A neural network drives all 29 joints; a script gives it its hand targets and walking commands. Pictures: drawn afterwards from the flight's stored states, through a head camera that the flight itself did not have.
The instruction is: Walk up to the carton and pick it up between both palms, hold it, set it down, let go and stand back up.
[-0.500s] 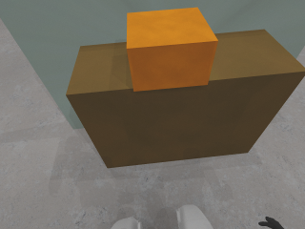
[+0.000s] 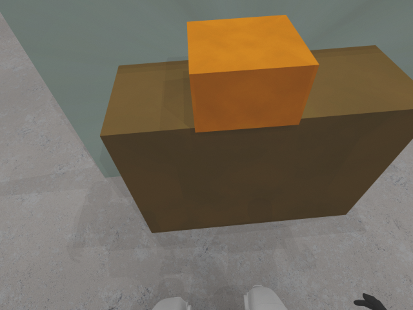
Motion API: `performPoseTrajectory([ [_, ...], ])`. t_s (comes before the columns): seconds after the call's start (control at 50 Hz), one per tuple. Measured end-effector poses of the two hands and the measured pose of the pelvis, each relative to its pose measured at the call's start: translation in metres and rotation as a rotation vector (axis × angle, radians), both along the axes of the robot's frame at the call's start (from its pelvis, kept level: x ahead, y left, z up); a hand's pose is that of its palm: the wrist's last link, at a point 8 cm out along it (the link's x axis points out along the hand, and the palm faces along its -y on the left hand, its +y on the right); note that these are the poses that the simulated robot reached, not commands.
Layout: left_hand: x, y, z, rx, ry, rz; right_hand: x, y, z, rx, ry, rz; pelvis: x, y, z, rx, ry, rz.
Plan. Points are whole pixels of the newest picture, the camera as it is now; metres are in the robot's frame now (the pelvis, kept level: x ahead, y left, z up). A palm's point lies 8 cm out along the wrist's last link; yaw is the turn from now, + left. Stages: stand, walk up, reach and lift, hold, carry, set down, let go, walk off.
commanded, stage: walk up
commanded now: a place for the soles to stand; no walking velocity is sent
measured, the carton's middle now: (241, 72) +0.70 -0.11 +0.07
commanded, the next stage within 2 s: none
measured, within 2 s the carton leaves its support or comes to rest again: neither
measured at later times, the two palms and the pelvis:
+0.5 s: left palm out of the picture +0.09 +0.32 -0.08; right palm out of the picture +0.08 -0.32 -0.09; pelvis +0.00 +0.00 +0.00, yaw +0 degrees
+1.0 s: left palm (110, 292) +0.18 +0.22 -0.10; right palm out of the picture +0.07 -0.43 -0.07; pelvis +0.06 -0.08 +0.00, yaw -2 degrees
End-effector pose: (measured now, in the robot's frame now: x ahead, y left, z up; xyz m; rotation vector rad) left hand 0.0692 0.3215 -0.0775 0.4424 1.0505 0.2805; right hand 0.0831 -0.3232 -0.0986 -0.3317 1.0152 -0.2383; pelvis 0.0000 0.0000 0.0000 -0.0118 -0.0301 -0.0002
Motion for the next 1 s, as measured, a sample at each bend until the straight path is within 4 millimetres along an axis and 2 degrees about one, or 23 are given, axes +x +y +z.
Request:
performPoseTrajectory([
  [0.08, 0.008, -0.005, -0.005, -0.024, -0.005, -0.02, 0.002, -0.002, 0.004, -0.014, 0.0, -0.003, 0.002, 0.0, 0.0, 0.002, 0.004, -0.003],
  [0.2, 0.01, 0.002, -0.005, -0.03, -0.013, -0.024, 0.0, 0.004, 0.006, -0.021, -0.005, -0.005, 0.001, 0.007, 0.0, -0.002, 0.001, -0.004],
  [0.56, 0.018, -0.009, -0.006, -0.047, -0.021, -0.037, 0.001, -0.004, 0.008, -0.025, -0.009, -0.008, 0.001, 0.0, 0.0, 0.001, 0.0, -0.005],
  [0.66, 0.018, -0.009, -0.01, -0.1, 0.007, -0.039, 0.011, -0.003, 0.015, -0.047, -0.066, 0.004, 0.004, 0.002, 0.001, 0.007, 0.002, -0.007],
  [0.7, 0.025, -0.01, -0.01, -0.109, 0.016, -0.045, 0.006, -0.005, 0.018, -0.061, -0.075, -0.007, 0.009, 0.002, 0.002, 0.01, 0.001, -0.014],
  [0.78, 0.051, -0.024, -0.008, -0.133, -0.013, -0.059, -0.02, -0.021, 0.025, -0.101, -0.004, -0.051, 0.019, -0.007, 0.007, 0.015, -0.006, -0.021],
  [0.84, 0.07, -0.041, -0.011, -0.159, -0.037, -0.067, -0.032, -0.039, 0.031, -0.128, 0.035, -0.074, 0.029, -0.021, 0.008, 0.03, -0.018, -0.02],
  [0.9, 0.089, -0.064, -0.016, -0.184, -0.057, -0.079, -0.031, -0.06, 0.034, -0.147, 0.05, -0.085, 0.038, -0.04, 0.005, 0.047, -0.028, -0.022],
  [1.0, 0.111, -0.105, -0.025, -0.19, -0.058, -0.081, -0.013, -0.102, 0.025, -0.147, 0.058, -0.087, 0.058, -0.081, -0.003, 0.064, -0.017, -0.031],
])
